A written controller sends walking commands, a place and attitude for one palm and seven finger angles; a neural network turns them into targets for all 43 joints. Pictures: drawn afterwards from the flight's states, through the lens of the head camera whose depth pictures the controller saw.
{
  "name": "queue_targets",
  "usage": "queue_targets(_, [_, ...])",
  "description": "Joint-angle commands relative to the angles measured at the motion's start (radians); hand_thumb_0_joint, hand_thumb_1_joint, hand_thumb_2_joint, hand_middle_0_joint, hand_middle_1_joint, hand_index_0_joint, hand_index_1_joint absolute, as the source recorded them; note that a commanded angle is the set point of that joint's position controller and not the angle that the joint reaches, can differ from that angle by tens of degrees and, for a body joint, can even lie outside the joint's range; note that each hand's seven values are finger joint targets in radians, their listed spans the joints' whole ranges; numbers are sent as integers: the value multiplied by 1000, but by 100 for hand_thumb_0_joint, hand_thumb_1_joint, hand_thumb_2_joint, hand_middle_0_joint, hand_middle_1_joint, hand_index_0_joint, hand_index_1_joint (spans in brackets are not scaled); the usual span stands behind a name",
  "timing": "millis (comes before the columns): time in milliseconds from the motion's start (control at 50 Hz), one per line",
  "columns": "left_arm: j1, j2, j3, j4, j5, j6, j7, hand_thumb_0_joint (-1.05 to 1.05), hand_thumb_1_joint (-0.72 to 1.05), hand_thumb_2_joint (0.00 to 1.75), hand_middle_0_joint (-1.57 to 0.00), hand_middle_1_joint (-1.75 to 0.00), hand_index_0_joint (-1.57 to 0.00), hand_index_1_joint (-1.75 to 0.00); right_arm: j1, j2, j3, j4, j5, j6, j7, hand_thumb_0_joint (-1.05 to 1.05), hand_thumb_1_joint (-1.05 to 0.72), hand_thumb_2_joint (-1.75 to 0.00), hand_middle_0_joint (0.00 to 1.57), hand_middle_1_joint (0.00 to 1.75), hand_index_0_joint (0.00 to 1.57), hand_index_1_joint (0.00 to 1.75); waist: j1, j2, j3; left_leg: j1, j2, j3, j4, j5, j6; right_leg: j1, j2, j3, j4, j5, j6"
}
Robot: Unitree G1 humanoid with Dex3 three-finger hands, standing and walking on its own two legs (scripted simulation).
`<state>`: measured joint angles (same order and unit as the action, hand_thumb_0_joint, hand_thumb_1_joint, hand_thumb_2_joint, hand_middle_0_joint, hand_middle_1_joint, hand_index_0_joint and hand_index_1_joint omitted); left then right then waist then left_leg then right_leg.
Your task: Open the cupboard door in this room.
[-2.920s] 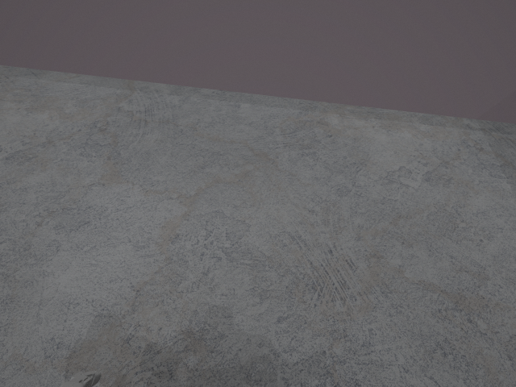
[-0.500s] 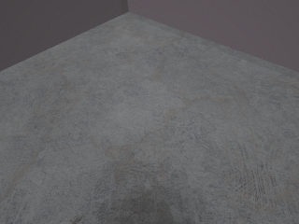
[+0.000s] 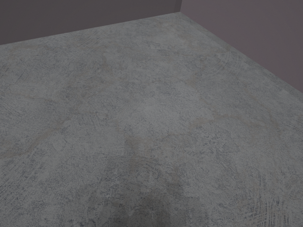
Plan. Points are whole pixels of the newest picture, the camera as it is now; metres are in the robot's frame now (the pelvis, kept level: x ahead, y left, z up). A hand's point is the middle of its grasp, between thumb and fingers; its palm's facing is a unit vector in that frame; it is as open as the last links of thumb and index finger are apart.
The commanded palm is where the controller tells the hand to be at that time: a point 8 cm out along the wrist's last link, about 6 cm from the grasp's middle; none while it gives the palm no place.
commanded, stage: turn or walk to find it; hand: left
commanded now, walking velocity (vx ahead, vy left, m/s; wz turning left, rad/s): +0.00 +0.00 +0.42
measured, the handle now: out of the picture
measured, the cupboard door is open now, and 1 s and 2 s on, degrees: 0 0 0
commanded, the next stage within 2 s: none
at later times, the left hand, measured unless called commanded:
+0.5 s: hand out of the picture +0.03 +0.17 -0.14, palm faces +0.21 -0.94 -0.27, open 7.4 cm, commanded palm none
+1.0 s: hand out of the picture -0.10 +0.22 -0.16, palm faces +0.44 -0.86 -0.25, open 7.4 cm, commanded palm none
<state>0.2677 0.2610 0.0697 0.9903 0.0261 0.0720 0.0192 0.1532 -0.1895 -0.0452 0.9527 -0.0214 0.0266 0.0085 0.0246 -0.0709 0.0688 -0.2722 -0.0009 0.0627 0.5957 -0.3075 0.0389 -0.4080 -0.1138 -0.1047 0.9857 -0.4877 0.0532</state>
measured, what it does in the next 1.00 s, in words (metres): steps on the spot, turning left: right foot, then left foot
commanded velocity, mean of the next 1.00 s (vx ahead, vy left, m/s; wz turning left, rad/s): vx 0.00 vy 0.00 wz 0.42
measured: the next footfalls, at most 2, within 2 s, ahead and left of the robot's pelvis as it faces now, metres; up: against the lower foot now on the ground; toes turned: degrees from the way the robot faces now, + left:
right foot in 0.36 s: +0.03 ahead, -0.13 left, +0.00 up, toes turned +5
left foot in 0.78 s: -0.04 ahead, +0.12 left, +0.00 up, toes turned +25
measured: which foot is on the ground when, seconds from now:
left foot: down 0.00-0.38, up 0.40-0.76, down 0.78-1.00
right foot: up 0.00-0.34, down 0.36-0.80, up 0.82-1.00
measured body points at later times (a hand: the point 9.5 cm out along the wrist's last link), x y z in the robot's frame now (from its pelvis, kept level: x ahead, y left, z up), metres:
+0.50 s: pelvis -0.02 -0.04 +0.01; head +0.00 -0.06 +0.46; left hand +0.02 +0.22 -0.12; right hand +0.06 -0.28 -0.15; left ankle -0.04 +0.10 -0.66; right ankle -0.01 -0.13 -0.73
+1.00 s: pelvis -0.05 +0.00 +0.01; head -0.04 +0.03 +0.46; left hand -0.13 +0.27 -0.14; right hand +0.13 -0.18 -0.12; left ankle -0.08 +0.10 -0.73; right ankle -0.02 -0.14 -0.66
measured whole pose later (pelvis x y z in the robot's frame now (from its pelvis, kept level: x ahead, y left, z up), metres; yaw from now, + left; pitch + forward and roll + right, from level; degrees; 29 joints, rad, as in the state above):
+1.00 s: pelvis -0.05 +0.00 +0.01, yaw +24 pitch +0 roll -1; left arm 0.23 0.26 0.07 0.97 0.02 0.06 0.01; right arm 0.15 -0.19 -0.04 0.94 -0.02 0.02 0.00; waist 0.01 -0.04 0.06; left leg -0.25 -0.01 0.02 0.48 -0.23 0.04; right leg -0.44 -0.10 -0.05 1.03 -0.42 0.08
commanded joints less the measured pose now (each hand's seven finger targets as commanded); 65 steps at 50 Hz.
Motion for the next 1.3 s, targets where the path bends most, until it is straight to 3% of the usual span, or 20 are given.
queue_targets(0, [-11, 60, 17, -79, -3, -31, -8, 0, 90, 90, -20, -30, -20, -30, 1, -196, -38, -67, 3, -19, -27, 0, -90, -90, 20, 30, 20, 30, -20, 221, -45, 54, 232, -249, -326, 245, 104, -108, -2, 76, 132, 100, 17])
queue_targets(160, [-74, 42, 12, -116, -9, -36, -1, 0, 90, 90, -20, -30, -20, -30, 85, -203, -53, -54, -1, -13, -26, 0, -90, -90, 20, 30, 20, 30, -64, 195, -77, 141, 235, -342, -300, 310, 142, -77, 35, 80, -67, 47, 28])
queue_targets(300, [20, 32, 9, -116, -19, -57, 10, 0, 90, 90, -20, -30, -20, -30, 48, -201, -62, -73, 0, -3, -16, 0, -90, -90, 20, 30, 20, 30, -9, 180, -124, -8, 169, -374, -195, 326, 94, 228, 84, 61, -498, 207, 3])
queue_targets(320, [52, 60, 14, -113, -15, -66, 15, 0, 90, 90, -20, -30, -20, -30, 44, -177, -61, -78, 7, -3, -12, 0, -90, -90, 20, 30, 20, 30, 8, 128, -132, -94, 118, -336, -126, 233, 45, 339, 32, 102, -633, 276, -9])
queue_targets(360, [35, 200, 35, -141, 2, -71, 21, 0, 90, 90, -20, -30, -20, -30, 48, -108, -55, -116, 6, 2, -4, 0, -90, -90, 20, 30, 20, 30, 13, -207, -81, -315, -68, -112, 279, -236, -64, 320, -370, 443, -753, 329, -185])
queue_targets(440, [-95, 87, 10, -161, -6, -83, 19, 0, 90, 90, -20, -30, -20, -30, 79, -118, -64, -42, -4, 27, 8, 0, -90, -90, 20, 30, 20, 30, -52, -43, -18, -299, 8, -118, 607, -72, -83, 210, -200, 182, -683, 467, -175])
queue_targets(500, [-65, 84, 10, -147, -3, -88, 23, 0, 90, 90, -20, -30, -20, -30, 78, -108, -57, -31, -1, 31, 9, 0, -90, -90, 20, 30, 20, 30, -39, -76, -24, -286, 28, -87, 575, -58, -105, 244, -201, 121, -672, 528, -175])
queue_targets(640, [33, 146, 31, -93, 7, -76, 18, 0, 90, 90, -20, -30, -20, -30, -27, -83, -34, -54, 10, 17, 7, 0, -90, -90, 20, 30, 20, 30, 26, -121, -66, -162, 26, 6, 216, -151, -100, 331, -233, 76, -579, 733, -194])
queue_targets(720, [8, 151, 35, -82, -2, -64, 13, 0, 90, 90, -20, -30, -20, -30, 44, -108, -33, -41, 9, 3, 1, 0, -90, -90, 20, 30, 20, 30, -21, -100, -97, 49, 15, 45, -89, 46, -76, 251, -207, 5, -455, 676, -113])
queue_targets(740, [4, 132, 31, -90, -11, -57, 9, 0, 90, 90, -20, -30, -20, -30, 85, -152, -42, -35, 6, -5, 2, 0, -90, -90, 20, 30, 20, 30, -48, 12, -127, 174, 70, -15, -181, 197, -52, 154, -173, -40, -344, 546, -64])
queue_targets(760, [13, 71, 22, -119, -15, -51, 2, 0, 90, 90, -20, -30, -20, -30, 117, -247, -62, -41, -1, -12, 0, 0, -90, -90, 20, 30, 20, 30, -59, 284, -150, 292, 292, -308, -216, 464, 43, -62, -50, -87, -153, 146, 6])
queue_targets(780, [-41, 42, 6, -156, -7, -47, 4, 0, 90, 90, -20, -30, -20, -30, 169, -293, -72, -32, 0, -7, -4, 0, -90, -90, 20, 30, 20, 30, -90, 334, -136, 239, 412, -395, -253, 596, 151, -116, 1, -32, 17, -174, 14])
queue_targets(820, [-117, 58, 16, -142, -8, -31, 8, 0, 90, 90, -20, -30, -20, -30, 126, -253, -62, -26, -3, -10, -25, 0, -90, -90, 20, 30, 20, 30, -86, 327, -85, 129, 339, -374, -286, 405, 142, -147, -11, 84, 150, -73, 6])
queue_targets(900, [-39, 55, 16, -91, -7, -35, -9, 0, 90, 90, -20, -30, -20, -30, 24, -201, -43, -64, 2, -22, -27, 0, -90, -90, 20, 30, 20, 30, -32, 212, -82, 113, 234, -241, -292, 383, 107, -102, -1, 73, 106, 83, 22])
queue_targets(1040, [-79, 31, 7, -130, -13, -39, -2, 0, 90, 90, -20, -30, -20, -30, 63, -215, -56, -62, -4, -10, -22, 0, -90, -90, 20, 30, 20, 30, -61, 221, -89, 125, 233, -321, -266, 386, 136, -25, 45, 66, -137, 37, 23])
queue_targets(1140, [37, 38, 8, -114, -17, -58, 6, 0, 90, 90, -20, -30, -20, -30, 14, -210, -63, -83, 1, 0, -13, 0, -90, -90, 20, 30, 20, 30, -1, 196, -118, -16, 169, -334, -173, 312, 81, 233, 77, 41, -502, 235, 7])
queue_targets(1160, [62, 76, 15, -114, -11, -69, 10, 0, 90, 90, -20, -30, -20, -30, 19, -177, -62, -86, 9, -2, -8, 0, -90, -90, 20, 30, 20, 30, 12, 117, -125, -99, 116, -296, -94, 224, 34, 338, 18, 99, -629, 291, -7])
queue_targets(1180, [71, 162, 32, -117, 4, -79, 19, 0, 90, 90, -20, -30, -20, -30, 38, -107, -50, -106, 15, -2, -2, 0, -90, -90, 20, 30, 20, 30, 13, -141, -116, -290, -20, -150, 109, -42, -40, 425, -223, 356, -711, 293, -89])
queue_targets(1200, [51, 206, 33, -140, 3, -73, 15, 0, 90, 90, -20, -30, -20, -30, 16, -117, -55, -126, 5, 4, -3, 0, -90, -90, 20, 30, 20, 30, 23, -186, -94, -302, -53, -114, 322, -257, -61, 303, -371, 433, -739, 330, -188])
queue_targets(1280, [-94, 93, 9, -167, -5, -82, 17, 0, 90, 90, -20, -30, -20, -30, 60, -124, -63, -52, -3, 28, 11, 0, -90, -90, 20, 30, 20, 30, -52, -48, -7, -292, 15, -122, 613, -70, -80, 182, -204, 185, -700, 392, -158])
